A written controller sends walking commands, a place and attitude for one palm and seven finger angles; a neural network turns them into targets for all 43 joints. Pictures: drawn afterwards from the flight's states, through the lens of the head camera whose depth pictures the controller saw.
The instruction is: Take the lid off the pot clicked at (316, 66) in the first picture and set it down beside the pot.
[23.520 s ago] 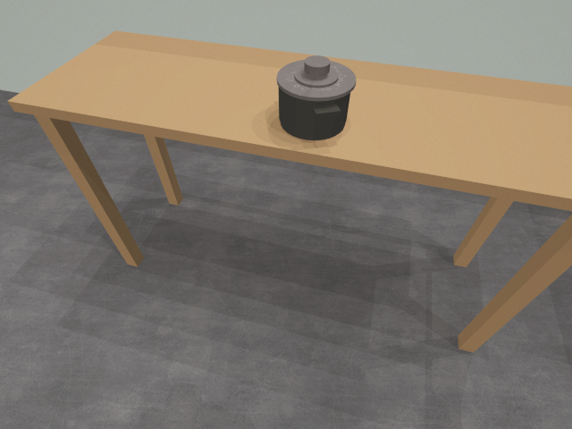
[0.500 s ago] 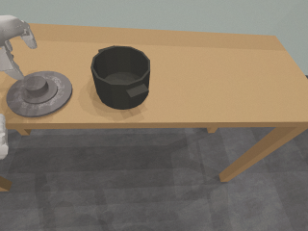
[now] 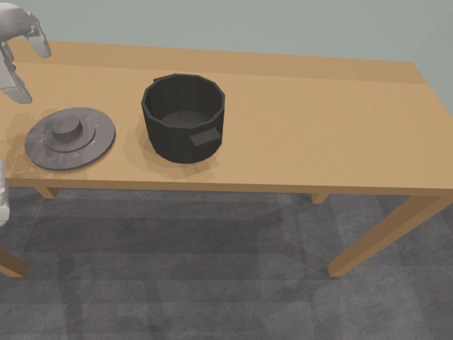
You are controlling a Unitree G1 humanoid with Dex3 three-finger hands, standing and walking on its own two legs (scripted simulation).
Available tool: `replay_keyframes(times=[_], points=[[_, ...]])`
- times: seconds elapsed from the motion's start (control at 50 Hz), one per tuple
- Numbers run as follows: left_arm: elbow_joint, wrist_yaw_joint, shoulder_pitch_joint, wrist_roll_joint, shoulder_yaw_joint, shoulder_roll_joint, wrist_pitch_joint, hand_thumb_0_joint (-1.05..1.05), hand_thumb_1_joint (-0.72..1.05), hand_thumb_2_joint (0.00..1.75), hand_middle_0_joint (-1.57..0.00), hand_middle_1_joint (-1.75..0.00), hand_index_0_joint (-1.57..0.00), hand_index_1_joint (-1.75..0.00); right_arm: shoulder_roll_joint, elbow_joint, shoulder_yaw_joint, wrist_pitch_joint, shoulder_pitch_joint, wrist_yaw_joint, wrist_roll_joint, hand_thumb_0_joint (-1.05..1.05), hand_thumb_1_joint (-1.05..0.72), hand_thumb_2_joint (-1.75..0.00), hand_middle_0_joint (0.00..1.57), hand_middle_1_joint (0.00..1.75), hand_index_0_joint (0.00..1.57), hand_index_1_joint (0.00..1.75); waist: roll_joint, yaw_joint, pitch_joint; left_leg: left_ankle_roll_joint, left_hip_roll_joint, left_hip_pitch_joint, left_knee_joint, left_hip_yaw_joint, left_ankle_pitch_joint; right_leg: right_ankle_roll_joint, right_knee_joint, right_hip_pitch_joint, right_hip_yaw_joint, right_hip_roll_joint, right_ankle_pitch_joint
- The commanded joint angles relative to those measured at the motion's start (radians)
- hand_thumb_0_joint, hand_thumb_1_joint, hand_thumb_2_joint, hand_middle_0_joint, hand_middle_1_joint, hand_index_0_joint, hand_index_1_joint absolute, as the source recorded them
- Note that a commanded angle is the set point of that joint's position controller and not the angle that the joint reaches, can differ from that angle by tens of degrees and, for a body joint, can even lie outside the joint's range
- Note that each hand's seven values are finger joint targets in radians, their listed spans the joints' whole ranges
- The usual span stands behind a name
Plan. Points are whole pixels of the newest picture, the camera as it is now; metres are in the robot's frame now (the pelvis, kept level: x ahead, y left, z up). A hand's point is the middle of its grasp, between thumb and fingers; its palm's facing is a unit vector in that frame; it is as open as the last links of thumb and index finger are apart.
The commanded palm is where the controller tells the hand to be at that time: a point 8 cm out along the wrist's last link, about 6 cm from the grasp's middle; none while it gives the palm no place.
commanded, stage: draw the hand back to the body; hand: left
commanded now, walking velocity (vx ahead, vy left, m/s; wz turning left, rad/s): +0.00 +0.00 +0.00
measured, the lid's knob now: (66, 126) +0.51 +0.30 +0.06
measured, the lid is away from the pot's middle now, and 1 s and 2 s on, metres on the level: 0.23 0.23 0.23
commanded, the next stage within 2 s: none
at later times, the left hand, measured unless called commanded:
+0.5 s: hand (11, 96) +0.43 +0.29 +0.20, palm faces -0.29 -0.08 -0.95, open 11.0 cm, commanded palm +0.41 +0.29 +0.26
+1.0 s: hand (42, 90) +0.39 +0.22 +0.25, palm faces +0.44 -0.87 -0.22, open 9.9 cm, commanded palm +0.33 +0.25 +0.25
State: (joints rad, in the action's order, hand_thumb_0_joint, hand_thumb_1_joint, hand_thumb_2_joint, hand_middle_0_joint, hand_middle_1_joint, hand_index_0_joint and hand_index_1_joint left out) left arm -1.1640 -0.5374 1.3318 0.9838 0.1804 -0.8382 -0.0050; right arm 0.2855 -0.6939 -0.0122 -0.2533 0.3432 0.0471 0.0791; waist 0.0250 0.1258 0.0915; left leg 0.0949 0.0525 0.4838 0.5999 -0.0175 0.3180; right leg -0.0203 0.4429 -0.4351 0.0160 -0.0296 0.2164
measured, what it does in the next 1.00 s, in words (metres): shifts its weight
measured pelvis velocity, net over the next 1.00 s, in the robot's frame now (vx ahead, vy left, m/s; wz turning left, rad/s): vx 0.01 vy -0.07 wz -0.01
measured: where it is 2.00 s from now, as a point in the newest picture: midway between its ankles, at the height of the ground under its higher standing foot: outside the picture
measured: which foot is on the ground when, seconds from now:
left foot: down 0.00-1.00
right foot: down 0.00-1.00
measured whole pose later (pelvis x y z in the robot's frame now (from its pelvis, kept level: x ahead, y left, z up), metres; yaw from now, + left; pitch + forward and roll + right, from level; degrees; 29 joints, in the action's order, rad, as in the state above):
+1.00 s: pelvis +0.01 -0.07 +0.02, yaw -1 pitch +0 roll -1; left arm -0.33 0.06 0.45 -0.05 -0.36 -0.50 -0.03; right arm 0.27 -0.68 -0.02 -0.02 0.22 0.07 0.04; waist 0.04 0.00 0.01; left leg 0.01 -0.01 0.12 0.39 -0.02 0.26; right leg 0.01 0.33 -0.13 0.02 0.03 0.19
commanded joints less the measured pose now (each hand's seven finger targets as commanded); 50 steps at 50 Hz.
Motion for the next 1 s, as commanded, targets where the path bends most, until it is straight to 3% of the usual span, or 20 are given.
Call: replay_keyframes(times=[0.0, 0.06, 0.1, 0.14, 0.24, 0.3, 0.34, 0.46, 0.48, 0.5, 0.52, 0.56, 0.6, 0.64, 0.66, 0.68, 0.74, 0.82, 0.88, 0.98], points=[[0.134, 0.041, 0.47, -0.005, -0.03, -0.171, -0.005, 0.0, -0.02, 0.65, -0.35, -0.85, -0.35, -0.85, 0.188, 0.049, 0.053, 0.011, 0.096, 0.017, -0.002, 0.0, -0.9, -0.9, 0.2, 0.3, 0.2, 0.3, 0.08, 0.022, 0.297, -0.057, -0.031, -0.326, -0.054, -0.046, -0.532, 0.052, -0.016, -0.007, -0.074, 0.1, -0.154], [0.274, 0.056, 0.465, 0.01, -0.12, -0.264, -0.027, 0.0, -0.02, 0.65, -0.35, -0.85, -0.35, -0.85, 0.186, 0.082, 0.062, 0.004, 0.082, 0.011, -0.011, 0.0, -0.9, -0.9, 0.2, 0.3, 0.2, 0.3, 0.136, -0.004, 0.406, -0.061, -0.03, -0.397, -0.039, -0.048, -0.639, 0.059, -0.004, 0.042, -0.067, 0.1, -0.2], [0.255, 0.052, 0.426, 0.002, -0.086, -0.213, -0.023, 0.0, -0.02, 0.65, -0.35, -0.85, -0.35, -0.85, 0.175, 0.091, 0.062, -0.002, 0.07, 0.008, -0.009, 0.0, -0.9, -0.9, 0.2, 0.3, 0.2, 0.3, 0.11, 0.003, 0.371, -0.056, -0.03, -0.382, -0.041, -0.048, -0.632, 0.054, -0.009, 0.034, -0.069, 0.1, -0.193], [0.309, 0.053, 0.38, -0.007, -0.154, -0.286, -0.03, 0.0, -0.02, 0.65, -0.35, -0.85, -0.35, -0.85, 0.178, 0.115, 0.062, -0.011, 0.058, 0.005, -0.01, 0.0, -0.9, -0.9, 0.2, 0.3, 0.2, 0.3, 0.099, -0.015, 0.396, -0.048, -0.024, -0.362, -0.05, -0.038, -0.631, 0.055, -0.003, 0.09, -0.064, 0.098, -0.22], [0.355, 0.046, 0.234, -0.038, -0.168, -0.274, -0.019, 0.0, -0.02, 0.65, -0.35, -0.85, -0.35, -0.85, 0.167, 0.152, 0.057, -0.022, 0.015, -0.006, -0.004, 0.0, -0.9, -0.9, 0.2, 0.3, 0.2, 0.3, 0.067, -0.028, 0.334, -0.034, -0.026, -0.318, -0.067, -0.024, -0.592, 0.051, -0.011, 0.124, -0.066, 0.091, -0.214], [0.561, 0.051, 0.238, -0.048, -0.227, -0.334, -0.019, 0.0, -0.02, 0.65, -0.35, -0.85, -0.35, -0.85, 0.164, 0.182, 0.062, -0.021, -0.027, -0.014, -0.007, 0.0, -0.9, -0.9, 0.2, 0.3, 0.2, 0.3, 0.141, -0.041, 0.419, -0.034, -0.028, -0.397, -0.066, -0.041, -0.686, 0.054, -0.014, 0.156, -0.059, 0.088, -0.241], [0.479, 0.043, 0.119, -0.067, -0.242, -0.327, -0.003, 0.0, -0.02, 0.65, -0.35, -0.85, -0.35, -0.85, 0.163, 0.177, 0.056, -0.024, -0.028, -0.013, -0.002, 0.0, -0.9, -0.9, 0.2, 0.3, 0.2, 0.3, 0.072, -0.038, 0.336, -0.026, -0.03, -0.339, -0.075, -0.027, -0.626, 0.048, -0.023, 0.16, -0.064, 0.086, -0.225], [0.606, 0.037, 0.057, -0.098, -0.221, -0.291, 0.016, 0.0, -0.02, 0.65, -0.35, -0.85, -0.35, -0.85, 0.158, 0.2, 0.051, -0.028, -0.087, -0.014, 0.002, 0.0, -0.9, -0.9, 0.2, 0.3, 0.2, 0.3, 0.092, -0.041, 0.305, -0.022, -0.028, -0.348, -0.098, -0.027, -0.565, 0.055, -0.037, 0.164, -0.07, 0.082, -0.189], [0.573, 0.227, 0.131, -0.688, -0.392, -0.033, -0.033, 0.0, -0.02, 0.65, -0.35, -0.85, -0.35, -0.85, 0.091, 0.234, 0.051, 0.045, 0.066, 0.005, -0.001, 0.0, -0.9, -0.9, 0.2, 0.3, 0.2, 0.3, 0.07, -0.006, 0.162, -0.091, -0.114, -0.488, -0.144, -0.082, -0.435, 0.072, -0.037, 0.054, -0.088, 0.059, -0.114], [0.532, 0.31, 0.026, -0.742, -0.336, -0.005, -0.044, 0.0, -0.02, 0.65, -0.35, -0.85, -0.35, -0.85, 0.127, 0.219, 0.03, 0.07, -0.001, 0.017, -0.003, 0.0, -0.9, -0.9, 0.2, 0.3, 0.2, 0.3, 0.08, -0.029, 0.139, -0.096, -0.132, -0.512, -0.184, -0.14, -0.341, 0.071, -0.06, 0.043, -0.065, 0.061, -0.039], [0.568, 0.373, -0.011, -0.832, -0.397, -0.012, -0.059, 0.0, -0.02, 0.65, -0.35, -0.85, -0.35, -0.85, 0.138, 0.226, 0.037, 0.092, -0.016, 0.031, -0.006, 0.0, -0.9, -0.9, 0.2, 0.3, 0.2, 0.3, 0.038, -0.039, 0.172, -0.079, -0.126, -0.496, -0.193, -0.121, -0.282, 0.069, -0.073, 0.084, -0.05, 0.057, -0.039], [0.651, 0.462, -0.022, -0.916, -0.472, -0.05, -0.081, 0.0, -0.02, 0.65, -0.35, -0.85, -0.35, -0.85, 0.149, 0.208, 0.03, 0.12, -0.051, 0.044, -0.014, 0.0, -0.9, -0.9, 0.2, 0.3, 0.2, 0.3, 0.008, -0.057, 0.229, -0.056, -0.096, -0.453, -0.189, -0.063, -0.261, 0.068, -0.086, 0.19, -0.04, 0.053, -0.104], [0.794, 0.518, 0.047, -0.958, -0.474, -0.011, -0.109, 0.0, 0.01, 0.66, -0.35, -0.84, -0.35, -0.84, 0.134, 0.199, 0.033, 0.168, -0.081, 0.042, -0.022, 0.0, -0.9, -0.9, 0.2, 0.3, 0.2, 0.3, 0.1, -0.056, 0.275, -0.076, -0.096, -0.496, -0.194, -0.049, -0.369, 0.069, -0.091, 0.234, -0.046, 0.059, -0.151], [0.793, 0.56, -0.088, -0.977, -0.526, -0.011, -0.104, 0.0, 0.05, 0.67, -0.34, -0.81, -0.34, -0.81, 0.129, 0.179, 0.034, 0.198, -0.09, 0.037, -0.034, 0.0, -0.9, -0.9, 0.2, 0.3, 0.2, 0.3, 0.157, -0.082, 0.254, -0.096, -0.097, -0.507, -0.19, -0.037, -0.489, 0.071, -0.093, 0.263, -0.051, 0.067, -0.185], [0.783, 0.575, -0.158, -0.983, -0.578, -0.047, -0.1, 0.0, 0.08, 0.68, -0.34, -0.8, -0.34, -0.8, 0.137, 0.163, 0.035, 0.202, -0.084, 0.034, -0.038, 0.0, -0.9, -0.9, 0.2, 0.3, 0.2, 0.3, 0.105, -0.095, 0.229, -0.092, -0.094, -0.469, -0.196, -0.027, -0.485, 0.071, -0.098, 0.296, -0.053, 0.069, -0.206], [0.753, 0.579, -0.222, -0.994, -0.55, 0.005, -0.094, 0.0, 0.1, 0.69, -0.33, -0.79, -0.33, -0.79, 0.127, 0.159, 0.029, 0.206, -0.107, 0.035, -0.038, 0.0, -0.9, -0.9, 0.2, 0.3, 0.2, 0.3, 0.088, -0.097, 0.182, -0.083, -0.087, -0.423, -0.206, -0.003, -0.462, 0.068, -0.1, 0.317, -0.053, 0.066, -0.229], [0.958, 0.597, -0.242, -1.013, -0.59, -0.018, -0.117, 0.0, 0.17, 0.7, -0.32, -0.74, -0.32, -0.74, 0.121, 0.171, 0.033, 0.243, -0.139, 0.029, -0.042, 0.0, -0.9, -0.9, 0.2, 0.3, 0.2, 0.3, 0.155, -0.114, 0.253, -0.086, -0.088, -0.475, -0.212, 0.002, -0.557, 0.064, -0.097, 0.381, -0.053, 0.064, -0.293], [0.916, 0.607, -0.422, -1.028, -0.616, 0.007, -0.095, 0.0, 0.26, 0.73, -0.31, -0.69, -0.31, -0.69, 0.121, 0.151, 0.038, 0.256, -0.164, 0.031, -0.045, 0.0, -0.9, -0.9, 0.2, 0.3, 0.2, 0.3, 0.021, -0.123, 0.179, -0.065, -0.081, -0.401, -0.217, 0.041, -0.523, 0.052, -0.104, 0.426, -0.05, 0.065, -0.345], [1.054, 0.608, -0.424, -1.035, -0.611, 0.018, -0.105, 0.0, 0.33, 0.75, -0.29, -0.65, -0.29, -0.65, 0.115, 0.159, 0.039, 0.276, -0.196, 0.033, -0.043, 0.0, -0.9, -0.9, 0.2, 0.3, 0.2, 0.3, 0.074, -0.126, 0.207, -0.058, -0.071, -0.435, -0.218, 0.049, -0.517, 0.049, -0.11, 0.437, -0.043, 0.063, -0.367], [1.087, 0.616, -0.55, -1.043, -0.611, 0.06, -0.09, 0.0, 0.44, 0.78, -0.28, -0.58, -0.28, -0.58, 0.11, 0.143, 0.038, 0.292, -0.224, 0.035, -0.043, 0.0, -0.9, -0.9, 0.2, 0.3, 0.2, 0.3, 0.029, -0.132, 0.172, -0.05, -0.056, -0.41, -0.219, 0.068, -0.476, 0.039, -0.108, 0.446, -0.039, 0.058, -0.407]])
